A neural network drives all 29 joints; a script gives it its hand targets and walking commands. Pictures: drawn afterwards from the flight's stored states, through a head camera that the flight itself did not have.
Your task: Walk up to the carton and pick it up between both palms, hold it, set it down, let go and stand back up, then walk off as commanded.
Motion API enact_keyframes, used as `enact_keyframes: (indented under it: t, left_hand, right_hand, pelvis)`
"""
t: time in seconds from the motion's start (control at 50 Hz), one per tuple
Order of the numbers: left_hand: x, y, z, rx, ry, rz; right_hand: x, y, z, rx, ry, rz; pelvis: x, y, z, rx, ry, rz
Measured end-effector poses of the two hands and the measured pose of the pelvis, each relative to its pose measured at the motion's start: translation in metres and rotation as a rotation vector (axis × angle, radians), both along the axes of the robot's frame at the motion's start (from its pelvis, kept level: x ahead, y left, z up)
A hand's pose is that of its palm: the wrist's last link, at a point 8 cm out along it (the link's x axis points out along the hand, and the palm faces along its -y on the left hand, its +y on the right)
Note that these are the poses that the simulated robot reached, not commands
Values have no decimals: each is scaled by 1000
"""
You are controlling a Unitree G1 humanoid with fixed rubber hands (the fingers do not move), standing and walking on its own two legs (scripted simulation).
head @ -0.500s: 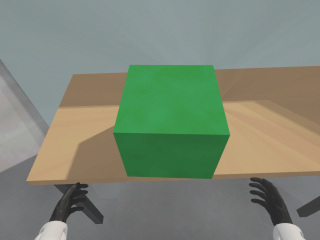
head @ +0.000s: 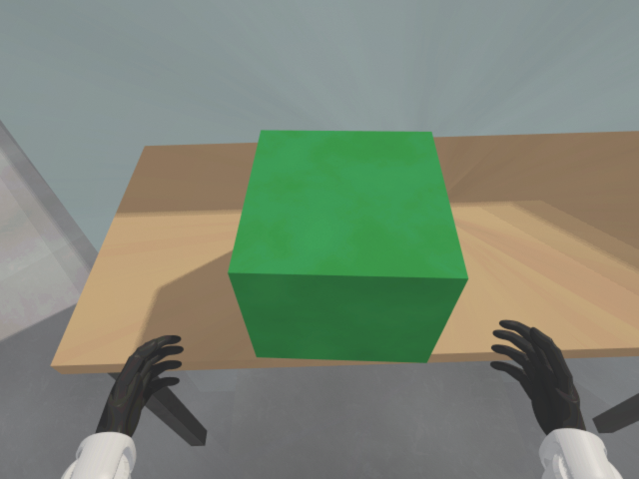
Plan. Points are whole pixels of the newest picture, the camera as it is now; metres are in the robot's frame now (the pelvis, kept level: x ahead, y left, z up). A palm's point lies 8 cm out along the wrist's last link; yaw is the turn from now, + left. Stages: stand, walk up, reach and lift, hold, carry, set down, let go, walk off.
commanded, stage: reach and lift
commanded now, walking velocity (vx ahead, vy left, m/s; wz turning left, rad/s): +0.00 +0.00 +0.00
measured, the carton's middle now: (343, 245) +0.43 -0.01 +0.01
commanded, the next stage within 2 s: none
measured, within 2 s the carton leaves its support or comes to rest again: neither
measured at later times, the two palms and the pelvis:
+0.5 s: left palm (140, 320) +0.27 +0.23 +0.07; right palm (564, 351) +0.23 -0.23 +0.07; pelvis +0.00 +0.00 +0.00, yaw +0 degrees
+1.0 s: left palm (140, 237) +0.35 +0.23 +0.13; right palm (550, 261) +0.32 -0.23 +0.12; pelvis +0.00 +0.00 +0.00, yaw +0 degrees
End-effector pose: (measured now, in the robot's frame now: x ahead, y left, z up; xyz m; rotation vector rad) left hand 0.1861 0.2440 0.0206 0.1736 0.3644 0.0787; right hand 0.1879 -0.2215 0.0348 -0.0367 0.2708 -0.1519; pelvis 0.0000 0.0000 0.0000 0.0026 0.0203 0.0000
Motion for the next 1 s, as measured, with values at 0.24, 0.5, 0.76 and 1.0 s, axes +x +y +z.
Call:
enact_keyframes:
  t: [0.24,0.5,0.76,1.0]
  left_hand:
    - [46,-8,23,-33,-52,-20]
    - [87,-9,49,-36,-60,-10]
    - [131,-6,93,-59,-129,-8]
    - [162,-10,110,-79,-123,-15]
  right_hand:
    - [9,-8,14,2,21,-5]
    - [44,-12,37,-2,-16,17]
    - [91,-5,74,-10,-91,68]
    - [128,-9,85,-12,-92,73]
  pelvis:
    - [1,0,0,0,1,0]
    - [2,0,0,0,3,0]
    - [2,0,0,0,3,0]
    - [3,0,0,0,5,0]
